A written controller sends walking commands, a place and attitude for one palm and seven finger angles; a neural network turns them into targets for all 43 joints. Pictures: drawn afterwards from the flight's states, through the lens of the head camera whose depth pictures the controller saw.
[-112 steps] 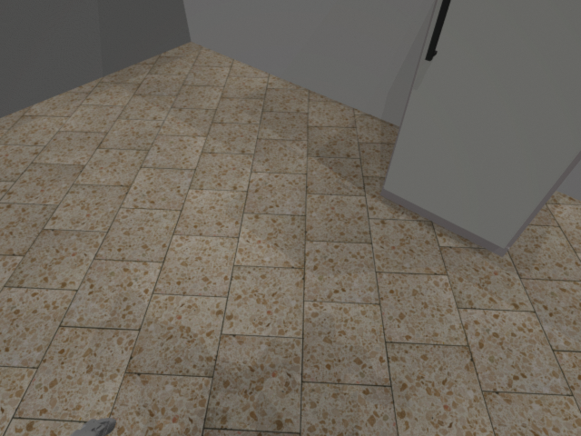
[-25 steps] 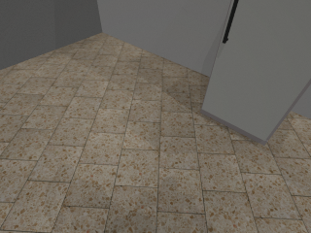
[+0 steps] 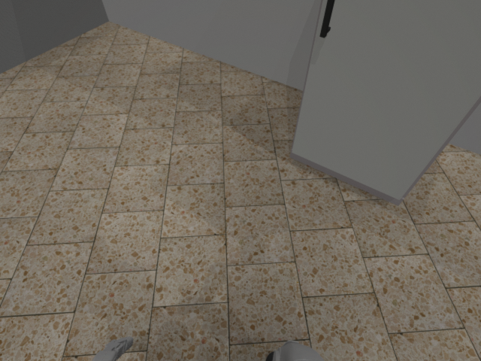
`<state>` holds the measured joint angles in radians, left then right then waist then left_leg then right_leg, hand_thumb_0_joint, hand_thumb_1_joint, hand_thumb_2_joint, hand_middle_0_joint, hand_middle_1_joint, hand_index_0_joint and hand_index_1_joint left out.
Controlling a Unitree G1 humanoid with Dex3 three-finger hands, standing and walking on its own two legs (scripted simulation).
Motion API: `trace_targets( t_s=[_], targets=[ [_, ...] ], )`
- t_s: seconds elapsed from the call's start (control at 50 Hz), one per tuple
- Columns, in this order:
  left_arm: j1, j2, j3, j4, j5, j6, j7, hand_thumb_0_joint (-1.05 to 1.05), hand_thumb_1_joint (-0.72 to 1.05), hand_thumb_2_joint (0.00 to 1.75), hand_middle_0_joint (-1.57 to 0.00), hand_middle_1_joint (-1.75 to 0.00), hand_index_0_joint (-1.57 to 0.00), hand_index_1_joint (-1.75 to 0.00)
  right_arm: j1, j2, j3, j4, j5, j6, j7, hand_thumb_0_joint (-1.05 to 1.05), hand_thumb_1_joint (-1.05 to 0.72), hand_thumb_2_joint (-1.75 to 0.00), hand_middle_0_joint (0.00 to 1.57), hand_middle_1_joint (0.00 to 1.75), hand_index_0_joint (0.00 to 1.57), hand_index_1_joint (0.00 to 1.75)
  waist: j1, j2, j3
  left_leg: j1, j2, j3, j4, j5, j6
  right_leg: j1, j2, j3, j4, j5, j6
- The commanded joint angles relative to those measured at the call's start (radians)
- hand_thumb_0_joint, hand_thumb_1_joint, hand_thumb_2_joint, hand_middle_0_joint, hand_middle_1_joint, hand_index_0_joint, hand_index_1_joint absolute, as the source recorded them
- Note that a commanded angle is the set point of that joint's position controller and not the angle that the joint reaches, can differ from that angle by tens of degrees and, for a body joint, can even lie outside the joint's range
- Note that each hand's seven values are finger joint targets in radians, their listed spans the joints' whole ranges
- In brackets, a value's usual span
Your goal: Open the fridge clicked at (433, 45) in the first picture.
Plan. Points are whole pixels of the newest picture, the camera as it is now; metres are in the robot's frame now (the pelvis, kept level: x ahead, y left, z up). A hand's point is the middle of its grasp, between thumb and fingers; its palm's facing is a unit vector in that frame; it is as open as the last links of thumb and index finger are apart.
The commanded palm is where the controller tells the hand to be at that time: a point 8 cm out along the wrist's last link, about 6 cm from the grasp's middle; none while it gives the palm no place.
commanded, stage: walk to a spot facing it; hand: left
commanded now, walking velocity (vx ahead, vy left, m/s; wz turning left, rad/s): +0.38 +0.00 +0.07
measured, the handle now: out of the picture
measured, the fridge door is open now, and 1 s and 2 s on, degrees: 0 0 0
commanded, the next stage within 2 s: turn to face it in 0.62 s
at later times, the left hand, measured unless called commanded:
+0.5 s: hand (125, 343) +0.17 +0.23 -0.16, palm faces +0.08 -0.99 -0.13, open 7.4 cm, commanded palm none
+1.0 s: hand (180, 198) +0.50 +0.17 -0.15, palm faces -0.15 -0.96 -0.23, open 7.4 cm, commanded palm none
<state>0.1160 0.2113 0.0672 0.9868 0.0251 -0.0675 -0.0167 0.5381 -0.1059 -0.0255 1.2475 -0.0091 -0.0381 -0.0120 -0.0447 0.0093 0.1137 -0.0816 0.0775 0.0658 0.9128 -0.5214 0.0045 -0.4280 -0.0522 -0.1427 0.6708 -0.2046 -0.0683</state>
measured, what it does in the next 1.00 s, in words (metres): walks ahead: left foot, then right foot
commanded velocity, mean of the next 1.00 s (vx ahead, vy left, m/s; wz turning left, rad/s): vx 0.23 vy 0.00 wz -0.27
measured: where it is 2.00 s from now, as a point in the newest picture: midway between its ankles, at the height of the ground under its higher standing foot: (240, 286)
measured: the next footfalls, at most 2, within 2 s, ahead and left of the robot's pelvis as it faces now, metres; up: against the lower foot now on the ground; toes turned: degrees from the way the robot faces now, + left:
left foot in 0.34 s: +0.25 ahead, +0.14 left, +0.00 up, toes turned +12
right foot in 0.86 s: +0.47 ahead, -0.11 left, +0.00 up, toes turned -15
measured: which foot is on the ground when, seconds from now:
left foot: up 0.00-0.32, down 0.34-0.86, up 0.88-1.00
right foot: down 0.00-0.36, up 0.38-0.84, down 0.86-1.00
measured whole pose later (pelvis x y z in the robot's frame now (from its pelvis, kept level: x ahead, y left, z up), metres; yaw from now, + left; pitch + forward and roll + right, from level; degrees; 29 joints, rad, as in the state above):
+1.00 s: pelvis +0.38 +0.00 +0.01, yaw -10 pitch -1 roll +0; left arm 0.14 0.17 0.07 0.99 0.02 -0.02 0.01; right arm 0.26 -0.16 -0.06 1.08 -0.02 0.01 -0.03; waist -0.03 0.04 0.13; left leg -0.44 0.13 0.09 1.20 -0.46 -0.06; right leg -0.37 0.00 -0.11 0.60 -0.21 -0.06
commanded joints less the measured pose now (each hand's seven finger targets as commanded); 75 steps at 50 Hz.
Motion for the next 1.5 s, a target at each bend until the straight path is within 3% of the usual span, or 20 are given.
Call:
trace_targets(
  t_s=[0.0,0.08,0.22,0.3,0.34,0.36,0.4,0.46,0.7,0.78,0.8,0.82,0.84,0.86,0.96,1.18,1.2,1.24,1.34,1.48],
  targets=[
    [0.226,0.14,0.021,0.041,-0.01,0.013,0.032,0.0,0.9,0.9,-0.2,-0.3,-0.2,-0.3,-0.161,-0.101,-0.031,-0.17,-0.011,-0.024,0.006,0.0,-0.9,-0.9,0.2,0.3,0.2,0.3,0.102,-0.112,-0.045,-0.537,0.08,-0.074,0.452,0.133,0.035,0.235,-0.358,0.529,-0.476,-0.402,-0.142],
    [0.139,0.077,-0.001,0.03,0.005,0.003,0.035,0.0,0.9,0.9,-0.2,-0.3,-0.2,-0.3,-0.07,-0.056,-0.033,-0.15,-0.022,0.021,0.016,0.0,-0.9,-0.9,0.2,0.3,0.2,0.3,-0.004,-0.125,-0.04,-0.378,0.097,-0.019,0.22,0.196,-0.01,0.01,-0.252,0.23,-0.508,-0.246,-0.081],
    [0.198,0.116,0.011,0.047,0.006,-0.001,0.022,0.0,0.9,0.9,-0.2,-0.3,-0.2,-0.3,-0.263,-0.082,-0.039,-0.257,-0.016,0.003,0.043,0.0,-0.9,-0.9,0.2,0.3,0.2,0.3,0.037,-0.121,0.0,-0.313,0.055,0.053,-0.165,0.262,-0.018,0.079,-0.224,0.188,-0.495,-0.275,-0.081],
    [0.222,0.092,0.008,0.049,-0.001,0.01,0.018,0.0,0.9,0.9,-0.2,-0.3,-0.2,-0.3,-0.169,-0.14,-0.048,-0.23,-0.017,-0.021,0.032,0.0,-0.9,-0.9,0.2,0.3,0.2,0.3,-0.018,0.028,-0.037,-0.008,0.013,0.084,-0.392,0.229,-0.008,0.03,-0.146,0.1,-0.258,-0.204,-0.03],
    [0.174,0.003,-0.008,-0.017,-0.007,0.009,0.003,0.0,0.9,0.9,-0.2,-0.3,-0.2,-0.3,0.049,-0.318,-0.089,-0.19,-0.03,-0.027,0.013,0.0,-0.9,-0.9,0.2,0.3,0.2,0.3,-0.092,0.386,-0.067,0.154,0.37,-0.491,-0.722,-0.053,0.14,-0.249,0.043,-0.03,0.333,-0.357,0.057],
    [0.122,0.043,-0.001,-0.028,0.004,0.013,0.011,0.0,0.9,0.9,-0.2,-0.3,-0.2,-0.3,0.024,-0.282,-0.076,-0.181,-0.028,-0.022,0.001,0.0,-0.9,-0.9,0.2,0.3,0.2,0.3,-0.086,0.286,-0.056,0.1,0.387,-0.544,-0.765,-0.107,0.158,-0.294,0.003,0.087,0.5,-0.329,0.041],
    [0.13,0.033,0.007,0.001,0.005,0.014,-0.002,0.0,0.9,0.9,-0.2,-0.3,-0.2,-0.3,-0.122,-0.202,-0.051,-0.223,-0.019,-0.031,-0.005,0.0,-0.9,-0.9,0.2,0.3,0.2,0.3,-0.018,0.106,-0.002,-0.014,0.329,-0.384,-0.772,-0.033,0.135,-0.304,-0.068,0.133,0.576,-0.144,0.045],
    [0.224,-0.007,0.007,0.053,0.011,0.037,-0.005,0.0,0.9,0.9,-0.2,-0.3,-0.2,-0.3,-0.178,-0.143,-0.04,-0.218,-0.013,-0.056,-0.012,0.0,-0.9,-0.9,0.2,0.3,0.2,0.3,0.045,0.077,-0.049,-0.049,0.238,-0.12,-0.751,0.286,0.091,-0.198,-0.081,0.13,0.521,-0.026,0.072],
    [0.01,-0.037,0.0,-0.008,0.002,0.055,-0.009,0.0,0.9,0.9,-0.2,-0.3,-0.2,-0.3,-0.064,-0.146,-0.041,-0.122,-0.019,-0.041,-0.02,0.0,-0.9,-0.9,0.2,0.3,0.2,0.3,0.004,0.123,0.034,0.058,0.247,0.121,-0.676,0.68,0.113,-0.145,-0.05,0.029,0.043,0.027,0.055],
    [0.189,0.015,0.011,0.026,0.008,0.04,-0.007,0.0,0.9,0.9,-0.2,-0.3,-0.2,-0.3,-0.115,-0.197,-0.051,-0.138,-0.01,-0.028,-0.023,0.0,-0.9,-0.9,0.2,0.3,0.2,0.3,0.098,0.108,-0.094,0.069,0.231,0.192,-0.351,0.98,0.066,0.149,0.048,-0.044,-0.09,0.052,0.021],
    [0.314,0.072,0.027,0.06,0.011,0.026,-0.003,0.0,0.9,0.9,-0.2,-0.3,-0.2,-0.3,-0.127,-0.202,-0.052,-0.152,-0.001,-0.027,-0.016,0.0,-0.9,-0.9,0.2,0.3,0.2,0.3,0.159,0.04,-0.174,-0.041,0.196,0.216,-0.137,0.898,0.025,0.367,0.025,-0.02,-0.153,0.19,0.006],
    [0.404,0.196,0.055,0.074,0.011,0.011,0.011,0.0,0.9,0.9,-0.2,-0.3,-0.2,-0.3,-0.085,-0.14,-0.044,-0.182,0.015,-0.03,-0.009,0.0,-0.9,-0.9,0.2,0.3,0.2,0.3,0.174,-0.226,-0.314,-0.331,0.076,0.23,0.195,0.35,-0.032,0.656,-0.251,0.342,-0.161,0.564,-0.104],
    [0.435,0.245,0.058,0.075,-0.019,0.017,0.022,0.0,0.9,0.9,-0.2,-0.3,-0.2,-0.3,-0.116,-0.128,-0.041,-0.214,0.015,-0.025,-0.02,0.0,-0.9,-0.9,0.2,0.3,0.2,0.3,0.158,-0.231,-0.329,-0.473,-0.018,0.114,0.462,-0.114,-0.059,0.66,-0.423,0.563,-0.222,0.956,-0.233],
    [0.375,0.223,0.059,0.052,-0.022,0.022,0.034,0.0,0.9,0.9,-0.2,-0.3,-0.2,-0.3,-0.192,-0.123,-0.042,-0.228,0.011,-0.017,-0.025,0.0,-0.9,-0.9,0.2,0.3,0.2,0.3,0.165,-0.166,-0.31,-0.482,0.035,-0.015,0.47,-0.06,-0.052,0.548,-0.38,0.493,-0.241,0.877,-0.227],
    [0.072,0.126,0.036,-0.043,-0.001,0.043,0.047,0.0,0.9,0.9,-0.2,-0.3,-0.2,-0.3,-0.187,-0.105,-0.039,-0.236,-0.012,0.043,-0.017,0.0,-0.9,-0.9,0.2,0.3,0.2,0.3,0.014,-0.094,-0.174,-0.365,0.079,-0.019,0.231,0.103,-0.079,0.126,-0.217,0.279,-0.326,0.413,-0.119],
    [0.033,0.172,0.059,-0.125,-0.004,0.088,0.025,0.0,0.9,0.9,-0.2,-0.3,-0.2,-0.3,-0.29,-0.163,-0.043,-0.355,-0.001,0.033,-0.019,0.0,-0.9,-0.9,0.2,0.3,0.2,0.3,0.015,-0.155,-0.159,-0.134,-0.028,0.029,-0.337,0.256,-0.076,0.064,-0.121,0.397,-0.238,0.185,-0.056],
    [0.024,0.148,0.053,-0.14,-0.009,0.094,0.023,0.0,0.9,0.9,-0.2,-0.3,-0.2,-0.3,-0.259,-0.192,-0.046,-0.351,-0.002,0.026,-0.023,0.0,-0.9,-0.9,0.2,0.3,0.2,0.3,-0.004,-0.092,-0.164,-0.03,0.007,0.001,-0.458,0.29,-0.063,-0.006,-0.077,0.367,-0.183,0.113,-0.015],
    [0.045,0.069,0.036,-0.183,-0.011,0.096,0.01,0.0,0.9,0.9,-0.2,-0.3,-0.2,-0.3,-0.249,-0.341,-0.068,-0.391,-0.017,0.027,-0.019,0.0,-0.9,-0.9,0.2,0.3,0.2,0.3,-0.002,0.316,-0.123,-0.047,0.403,-0.41,-0.681,0.328,0.107,-0.176,0.094,0.134,0.246,-0.376,0.093],
    [0.126,0.089,0.051,-0.12,0.002,0.112,-0.007,0.0,0.9,0.9,-0.2,-0.3,-0.2,-0.3,-0.417,-0.236,-0.04,-0.425,-0.017,0.016,-0.026,0.0,-0.9,-0.9,0.2,0.3,0.2,0.3,0.071,0.143,-0.109,-0.134,0.233,-0.092,-0.641,0.437,0.099,-0.135,0.017,0.15,0.531,-0.178,0.123],
    [0.052,0.046,0.023,-0.123,-0.006,0.113,0.002,0.0,0.9,0.9,-0.2,-0.3,-0.2,-0.3,-0.244,-0.255,-0.06,-0.328,-0.018,0.023,-0.022,0.0,-0.9,-0.9,0.2,0.3,0.2,0.3,0.0,0.171,-0.168,0.05,0.268,-0.027,-0.568,0.738,0.137,-0.048,0.004,0.081,0.216,-0.268,0.126]
  ],
)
